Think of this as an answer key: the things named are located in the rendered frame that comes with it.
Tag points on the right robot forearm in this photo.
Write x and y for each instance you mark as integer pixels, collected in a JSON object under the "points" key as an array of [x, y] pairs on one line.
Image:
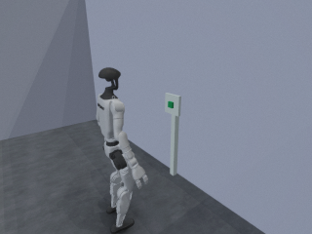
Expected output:
{"points": [[127, 150]]}

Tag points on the robot right hand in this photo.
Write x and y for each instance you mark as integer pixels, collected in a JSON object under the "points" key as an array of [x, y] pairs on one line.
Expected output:
{"points": [[137, 174]]}

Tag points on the left robot thigh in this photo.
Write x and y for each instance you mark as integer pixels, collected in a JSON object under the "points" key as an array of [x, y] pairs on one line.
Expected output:
{"points": [[115, 177]]}

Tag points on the right robot upper arm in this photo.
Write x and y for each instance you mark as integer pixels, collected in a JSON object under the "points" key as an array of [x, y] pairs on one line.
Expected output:
{"points": [[117, 109]]}

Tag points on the panel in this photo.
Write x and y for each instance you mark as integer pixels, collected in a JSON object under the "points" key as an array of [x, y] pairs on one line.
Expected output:
{"points": [[174, 128]]}

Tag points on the button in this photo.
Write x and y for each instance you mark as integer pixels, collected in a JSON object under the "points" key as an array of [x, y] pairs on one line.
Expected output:
{"points": [[170, 104]]}

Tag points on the right robot foot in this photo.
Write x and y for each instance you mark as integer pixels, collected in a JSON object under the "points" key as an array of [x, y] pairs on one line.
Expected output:
{"points": [[125, 225]]}

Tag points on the left robot upper arm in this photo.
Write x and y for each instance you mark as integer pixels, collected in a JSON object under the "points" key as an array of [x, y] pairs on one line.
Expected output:
{"points": [[97, 116]]}

